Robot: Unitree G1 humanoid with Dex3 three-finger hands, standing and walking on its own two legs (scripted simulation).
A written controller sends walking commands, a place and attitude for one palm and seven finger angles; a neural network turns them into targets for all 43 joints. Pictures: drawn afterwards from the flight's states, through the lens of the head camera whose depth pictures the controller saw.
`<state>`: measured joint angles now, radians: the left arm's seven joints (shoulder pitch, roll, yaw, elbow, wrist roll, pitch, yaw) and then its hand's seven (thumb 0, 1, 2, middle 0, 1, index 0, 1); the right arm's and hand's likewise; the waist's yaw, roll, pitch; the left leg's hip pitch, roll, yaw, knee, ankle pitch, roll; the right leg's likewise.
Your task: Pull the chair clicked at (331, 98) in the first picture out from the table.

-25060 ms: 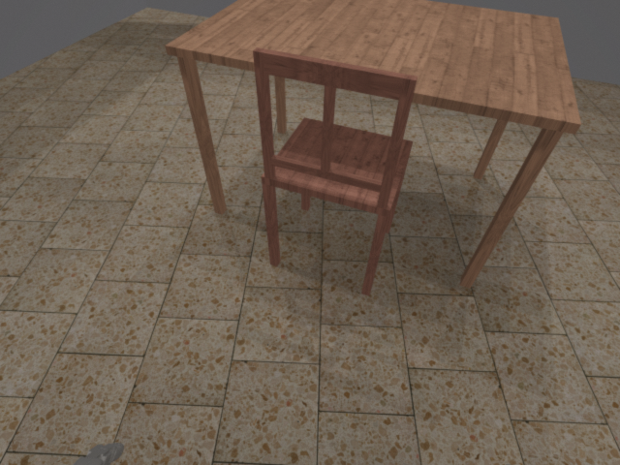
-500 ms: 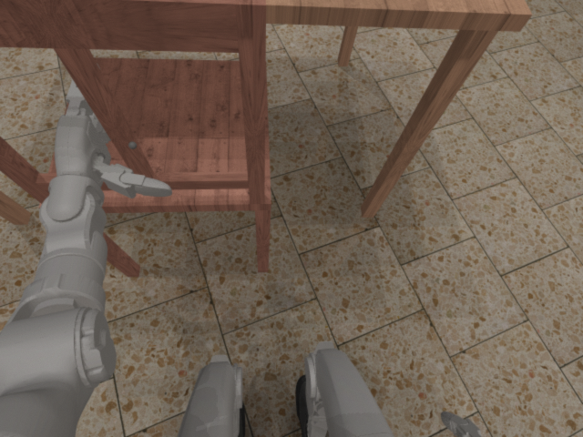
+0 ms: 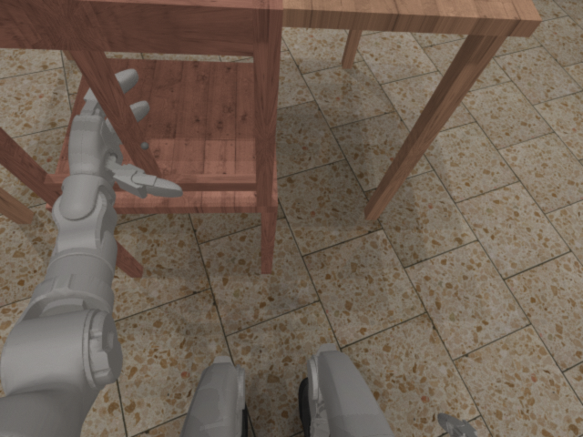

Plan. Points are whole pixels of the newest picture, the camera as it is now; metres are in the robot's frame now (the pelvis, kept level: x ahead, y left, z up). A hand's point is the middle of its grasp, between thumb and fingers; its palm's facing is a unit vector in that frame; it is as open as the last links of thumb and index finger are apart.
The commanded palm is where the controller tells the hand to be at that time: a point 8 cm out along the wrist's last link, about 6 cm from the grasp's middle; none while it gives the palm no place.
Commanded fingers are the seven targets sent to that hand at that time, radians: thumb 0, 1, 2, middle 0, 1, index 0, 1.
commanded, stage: hook a spindle and tug to test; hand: left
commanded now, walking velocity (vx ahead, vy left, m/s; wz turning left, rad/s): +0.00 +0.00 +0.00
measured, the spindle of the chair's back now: (127, 127) +0.52 +0.20 +0.05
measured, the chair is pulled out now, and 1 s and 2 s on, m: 0.00 0.01 0.09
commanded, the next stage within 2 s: step backward, pulling the chair out in 1.16 s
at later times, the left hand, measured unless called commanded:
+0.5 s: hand (141, 145) +0.49 +0.18 +0.04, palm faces +0.02 -1.00 -0.02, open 6.2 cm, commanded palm +0.46 +0.22 +0.04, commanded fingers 0.00 0.90 0.90 -0.50 -1.45 -0.50 -1.45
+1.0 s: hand (144, 154) +0.48 +0.17 +0.04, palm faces +0.02 -1.00 -0.02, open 5.5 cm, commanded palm +0.43 +0.22 +0.04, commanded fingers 0.00 0.90 0.90 -0.50 -1.45 -0.50 -1.45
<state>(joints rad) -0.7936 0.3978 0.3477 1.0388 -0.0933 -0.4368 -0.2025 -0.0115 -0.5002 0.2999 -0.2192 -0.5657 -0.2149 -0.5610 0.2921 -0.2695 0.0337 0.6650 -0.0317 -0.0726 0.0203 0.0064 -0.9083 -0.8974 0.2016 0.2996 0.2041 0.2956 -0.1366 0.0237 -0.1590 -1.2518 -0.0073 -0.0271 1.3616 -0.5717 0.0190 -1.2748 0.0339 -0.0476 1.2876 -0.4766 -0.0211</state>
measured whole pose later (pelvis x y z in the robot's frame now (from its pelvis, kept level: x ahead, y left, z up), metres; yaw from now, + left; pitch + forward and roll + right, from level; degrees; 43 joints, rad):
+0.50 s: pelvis +0.00 +0.00 +0.00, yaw +0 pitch +26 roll -3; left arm -0.78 0.41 0.34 1.03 -0.10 -0.44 -0.20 0.00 0.53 0.74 -0.47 -1.43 -0.46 -1.43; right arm 0.29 -0.27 0.03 0.66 -0.03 -0.06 0.02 0.01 -0.91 -0.90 0.20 0.30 0.20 0.30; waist -0.14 0.02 -0.15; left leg -1.24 -0.01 -0.03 1.35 -0.57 0.02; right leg -1.26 0.04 -0.05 1.28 -0.48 -0.02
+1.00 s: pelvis +0.02 +0.00 +0.02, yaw -1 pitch +26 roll -2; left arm -0.57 0.34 0.31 0.81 -0.14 -0.41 -0.17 0.01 0.72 0.77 -0.41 -1.45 -0.40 -1.45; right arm 0.28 -0.25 0.01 0.64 -0.02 -0.05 0.03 0.01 -0.91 -0.90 0.20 0.30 0.20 0.30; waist -0.12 0.02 -0.17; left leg -1.15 0.00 -0.01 1.30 -0.59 0.02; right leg -1.19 0.05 -0.03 1.23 -0.49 -0.02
